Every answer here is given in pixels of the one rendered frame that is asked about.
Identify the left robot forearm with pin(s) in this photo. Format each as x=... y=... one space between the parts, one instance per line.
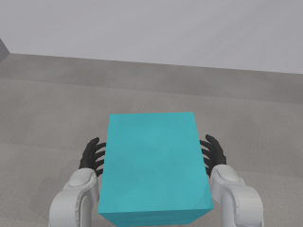
x=72 y=207

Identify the carton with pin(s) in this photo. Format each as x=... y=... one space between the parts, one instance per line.
x=154 y=171

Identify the right robot hand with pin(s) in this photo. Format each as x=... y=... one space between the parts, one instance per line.
x=215 y=154

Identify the right robot forearm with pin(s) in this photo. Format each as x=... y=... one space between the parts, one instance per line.
x=241 y=205

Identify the left robot hand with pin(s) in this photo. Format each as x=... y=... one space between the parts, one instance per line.
x=89 y=156

